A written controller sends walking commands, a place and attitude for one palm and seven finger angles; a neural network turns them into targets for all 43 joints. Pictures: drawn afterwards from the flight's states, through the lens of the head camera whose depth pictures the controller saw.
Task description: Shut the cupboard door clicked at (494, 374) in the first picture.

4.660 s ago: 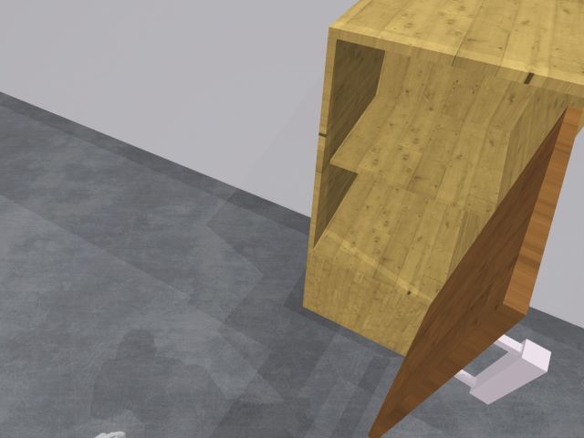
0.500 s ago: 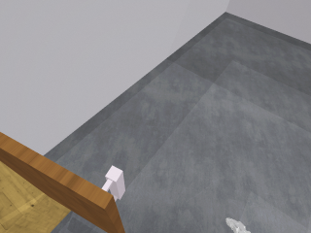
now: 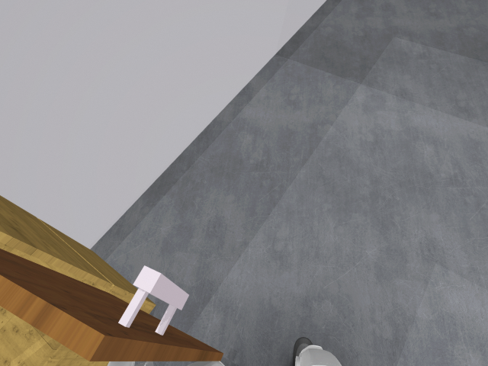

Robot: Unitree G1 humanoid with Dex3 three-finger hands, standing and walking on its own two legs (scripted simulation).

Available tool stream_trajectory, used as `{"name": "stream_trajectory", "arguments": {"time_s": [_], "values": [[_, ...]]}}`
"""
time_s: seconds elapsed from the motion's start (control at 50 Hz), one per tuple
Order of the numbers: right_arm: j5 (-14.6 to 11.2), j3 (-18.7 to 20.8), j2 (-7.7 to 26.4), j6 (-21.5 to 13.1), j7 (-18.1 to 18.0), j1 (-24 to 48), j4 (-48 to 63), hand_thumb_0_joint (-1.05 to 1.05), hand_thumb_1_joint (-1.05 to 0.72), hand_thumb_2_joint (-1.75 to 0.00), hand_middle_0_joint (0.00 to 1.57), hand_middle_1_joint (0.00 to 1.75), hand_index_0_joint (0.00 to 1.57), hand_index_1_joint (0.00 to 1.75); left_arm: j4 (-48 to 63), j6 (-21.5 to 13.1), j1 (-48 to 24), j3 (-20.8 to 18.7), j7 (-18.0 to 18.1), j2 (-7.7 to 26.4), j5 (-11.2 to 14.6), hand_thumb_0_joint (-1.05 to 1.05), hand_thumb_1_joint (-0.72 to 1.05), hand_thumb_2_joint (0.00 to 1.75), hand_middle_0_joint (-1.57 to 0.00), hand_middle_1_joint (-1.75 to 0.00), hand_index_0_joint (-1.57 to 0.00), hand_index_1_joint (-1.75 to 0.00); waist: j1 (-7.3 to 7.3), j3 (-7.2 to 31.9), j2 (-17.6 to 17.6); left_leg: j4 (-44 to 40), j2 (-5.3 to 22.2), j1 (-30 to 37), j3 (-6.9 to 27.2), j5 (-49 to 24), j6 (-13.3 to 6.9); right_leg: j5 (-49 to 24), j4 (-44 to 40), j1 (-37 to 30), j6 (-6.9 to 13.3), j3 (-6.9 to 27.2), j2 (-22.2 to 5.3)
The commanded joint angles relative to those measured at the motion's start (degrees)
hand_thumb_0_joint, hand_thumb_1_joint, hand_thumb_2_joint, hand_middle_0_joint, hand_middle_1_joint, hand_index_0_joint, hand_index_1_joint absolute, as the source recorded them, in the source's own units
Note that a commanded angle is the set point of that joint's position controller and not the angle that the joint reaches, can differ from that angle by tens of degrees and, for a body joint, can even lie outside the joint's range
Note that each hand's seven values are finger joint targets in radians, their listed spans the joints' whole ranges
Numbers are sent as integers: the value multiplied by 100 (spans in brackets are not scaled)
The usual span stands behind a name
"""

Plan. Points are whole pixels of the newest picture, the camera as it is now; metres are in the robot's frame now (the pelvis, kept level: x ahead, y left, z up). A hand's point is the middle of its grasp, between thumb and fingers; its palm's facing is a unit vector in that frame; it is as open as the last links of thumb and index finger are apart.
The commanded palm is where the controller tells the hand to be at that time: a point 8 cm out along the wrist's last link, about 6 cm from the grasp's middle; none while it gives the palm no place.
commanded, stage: walk to a spot facing it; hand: left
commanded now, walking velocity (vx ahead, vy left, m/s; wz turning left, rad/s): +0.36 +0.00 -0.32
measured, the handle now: (156, 306) +0.19 +0.13 +0.05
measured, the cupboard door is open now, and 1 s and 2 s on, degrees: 101 100 100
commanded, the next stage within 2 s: none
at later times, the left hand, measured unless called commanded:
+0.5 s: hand out of the picture +0.04 +0.20 -0.16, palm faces -0.16 -0.97 -0.21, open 7.4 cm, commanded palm none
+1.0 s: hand out of the picture -0.02 +0.08 -0.18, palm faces -0.04 -1.00 -0.08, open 7.4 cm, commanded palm none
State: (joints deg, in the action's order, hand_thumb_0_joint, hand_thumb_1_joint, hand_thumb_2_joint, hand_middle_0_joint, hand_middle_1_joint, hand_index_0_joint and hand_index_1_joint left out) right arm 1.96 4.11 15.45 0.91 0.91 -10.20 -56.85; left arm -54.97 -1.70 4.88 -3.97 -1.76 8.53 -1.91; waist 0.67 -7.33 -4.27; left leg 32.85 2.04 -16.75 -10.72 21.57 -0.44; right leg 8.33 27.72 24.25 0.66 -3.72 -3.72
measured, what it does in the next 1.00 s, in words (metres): steps on the spot: left foot, then right foot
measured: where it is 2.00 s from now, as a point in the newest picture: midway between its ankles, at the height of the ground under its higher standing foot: (316, 304)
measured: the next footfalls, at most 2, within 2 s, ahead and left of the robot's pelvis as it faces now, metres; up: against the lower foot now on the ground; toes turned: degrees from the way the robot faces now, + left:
left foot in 0.18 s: -0.08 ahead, +0.16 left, +0.00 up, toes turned -4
right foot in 0.60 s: +0.07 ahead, -0.20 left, +0.00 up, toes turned -24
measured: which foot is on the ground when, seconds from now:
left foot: up 0.00-0.16, down 0.18-0.60, up 0.62-0.92, down 0.94-1.00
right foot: down 0.00-0.18, up 0.20-0.58, down 0.60-0.94, up 0.96-1.00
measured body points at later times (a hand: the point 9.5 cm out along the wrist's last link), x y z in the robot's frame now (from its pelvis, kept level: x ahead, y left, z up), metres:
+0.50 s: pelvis -0.03 +0.00 +0.00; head -0.04 +0.01 +0.45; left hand +0.05 +0.25 -0.15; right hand -0.14 -0.22 -0.14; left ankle -0.12 +0.16 -0.73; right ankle +0.03 -0.17 -0.66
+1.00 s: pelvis +0.02 -0.07 +0.00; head +0.02 -0.05 +0.45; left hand -0.02 +0.13 -0.17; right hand +0.11 -0.32 -0.11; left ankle -0.01 +0.03 -0.73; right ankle +0.03 -0.19 -0.71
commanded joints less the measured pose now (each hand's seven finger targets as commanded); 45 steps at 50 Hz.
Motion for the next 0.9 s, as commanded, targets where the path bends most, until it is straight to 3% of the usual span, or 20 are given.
{"name": "stream_trajectory", "arguments": {"time_s": [0.0, 0.06, 0.1, 0.12, 0.14, 0.16, 0.18, 0.2, 0.24, 0.28, 0.34, 0.48, 0.54, 0.56, 0.58, 0.6, 0.62, 0.72, 0.78, 0.88], "values": [[21, -7, 379, -203, 21, -33, 785, 0, -90, -90, 20, 30, 20, 30, 71, -101, 1485, -302, 279, 1403, 81, 0, 90, 90, -20, -30, -20, -30, -420, 2553, 2617, 2434, 146, -1878, 1030, 727, 166, 2341, -1537, -3534, 1048, 3596, -1266], [4, -18, 231, -143, 21, -67, 743, 0, -90, -90, 20, 30, 20, 30, 327, 33, 917, -282, 304, 1310, -21, 0, 90, 90, -20, -30, -20, -30, -190, 2178, 1909, 799, -85, 181, 662, 977, 212, 1530, -1315, -1459, 652, 2259, -632], [-52, 45, 174, -69, -6, -1166, 398, 0, -90, -90, 20, 30, 20, 30, 383, 161, 413, -331, 250, 1481, -13, 0, 90, 90, -20, -30, -20, -30, 389, 1662, 2041, -667, -521, 1948, 246, 463, 50, 2205, -1547, 54, 174, 1935, -240], [-53, 95, 330, -64, -70, -1643, 220, 0, -90, -90, 20, 30, 20, 30, 403, 179, 265, -310, 220, 1306, 37, 0, 90, 90, -20, -30, -20, -30, 620, 1320, 1217, -1277, -297, 2714, 407, 248, -44, 2519, -918, 909, -47, 1717, 8], [-2, 177, 671, -100, -129, -1857, 198, 0, -90, -90, 20, 30, 20, 30, 619, 196, -12, -259, 167, 924, 131, 0, 90, 90, -20, -30, -20, -30, 819, 771, -275, -2206, 862, 3086, 1671, 1104, -407, 2440, 598, 2283, -287, 1128, 370], [35, 195, 984, -129, -207, -1268, 445, 0, -90, -90, 20, 30, 20, 30, 919, 158, -267, -277, 124, 753, 151, 0, 90, 90, -20, -30, -20, -30, 701, -163, -1127, -2747, 2482, 2344, 3017, 1789, -800, 1608, 2105, 3229, -320, 574, 394], [40, 108, 834, -163, -210, -823, 534, 0, -90, -90, 20, 30, 20, 30, 938, 185, -318, -301, 94, 902, 28, 0, 90, 90, -20, -30, -20, -30, 459, -517, -839, -2874, 2587, 1370, 3059, 1982, -860, 962, 2789, 3083, -200, 1167, 50], [47, 29, 617, -218, -184, -394, 649, 0, -90, -90, 20, 30, 20, 30, 752, 201, 160, -328, 50, 922, 24, 0, 90, 90, -20, -30, -20, -30, 75, -669, -599, -2928, 2313, 950, 2546, 1842, -804, 816, 3250, 2768, -183, 975, 129], [25, -2, 594, -314, -155, -62, 732, 0, -90, -90, 20, 30, 20, 30, 477, 233, 779, -327, -28, 876, 45, 0, 90, 90, -20, -30, -20, -30, -275, -734, -459, -2905, 1868, 448, 1723, 1144, -739, 395, 3983, 2267, -198, 721, 105], [-5, -39, 475, -351, -159, -317, 623, 0, -90, -90, 20, 30, 20, 30, 370, 267, 974, -281, -46, 778, 50, 0, 90, 90, -20, -30, -20, -30, -281, -726, -493, -2766, 1515, 385, 1130, 555, -666, 110, 4536, 2171, -208, 521, 146], [-19, -94, 341, -392, -194, -846, 354, 0, -90, -90, 20, 30, 20, 30, 406, 269, 806, -224, -61, 672, 53, 0, 90, 90, -20, -30, -20, -30, -178, -803, -486, -2709, 1505, 590, 1041, 463, -717, -52, 4583, 2489, -216, 442, 48], [66, -64, 424, -422, -191, -1699, -195, 0, -90, -90, 20, 30, 20, 30, 567, 126, -57, -118, -125, 525, 71, 0, 90, 90, -20, -30, -20, -30, 197, -454, -493, -2557, 1691, 1047, 638, -492, -723, 629, 1492, 963, -227, -339, -100], [38, -56, 483, -374, -183, -1694, -322, 0, -90, -90, 20, 30, 20, 30, 153, -29, 1013, -163, -67, 667, 52, 0, 90, 90, -20, -30, -20, -30, -298, 298, -260, -859, 1458, 1054, 282, -2638, -499, 764, 467, -905, -10, -699, 382], [-1, -57, 367, -387, -148, -1746, -345, 0, -90, -90, 20, 30, 20, 30, -198, -130, 2004, -234, -25, 950, 22, 0, 90, 90, -20, -30, -20, -30, -695, 1001, 144, 500, 1092, 619, 56, -2822, -264, 654, 182, -2313, 102, -495, 324], [-128, -117, -91, -439, -90, -1947, -229, 0, -90, -90, 20, 30, 20, 30, -441, -216, 2859, -408, 62, 1626, 4, 0, 90, 90, -20, -30, -20, -30, -971, 1925, 1612, 2269, 635, -903, -37, -727, -39, 1707, -424, -3909, 509, 1453, -1308], [-139, -174, -242, -471, -108, -1497, 129, 0, -90, -90, 20, 30, 20, 30, -618, -180, 3244, -429, 105, 1939, 128, 0, 90, 90, -20, -30, -20, -30, -959, 1904, 2400, 3603, 190, -1884, 500, 1072, -39, 1855, -1364, -3919, 843, 3322, -2211], [-160, -91, -100, -424, -114, -1176, 139, 0, -90, -90, 20, 30, 20, 30, -612, -140, 2777, -376, 148, 1741, 150, 0, 90, 90, -20, -30, -20, -30, -815, 1633, 2041, 4275, 434, -1925, 979, 695, -137, 2911, -1743, -3052, 864, 3380, -2202], [-39, -131, -378, -409, -55, -856, -9, 0, -90, -90, 20, 30, 20, 30, -496, -278, 2031, -83, 340, 802, 3, 0, 90, 90, -20, -30, -20, -30, -432, 1593, 857, 2982, 748, -1490, 1027, 431, -73, 980, -1388, -2305, 1071, 1824, -1800], [-51, -157, -561, -280, -28, -808, -13, 0, -90, -90, 20, 30, 20, 30, -579, -262, 1945, -61, 361, 856, -44, 0, 90, 90, -20, -30, -20, -30, -235, 1353, 957, 1550, 589, -735, 782, 916, -3, 1092, -1630, -1514, 1064, 1472, -1764], [-62, -128, -465, -262, -65, -1749, -430, 0, -90, -90, 20, 30, 20, 30, -584, -114, 1142, -51, 229, 814, 59, 0, 90, 90, -20, -30, -20, -30, 478, 948, 665, -791, 210, 2031, 149, -234, 6, 2490, -1165, 674, 307, 290, -934]]}}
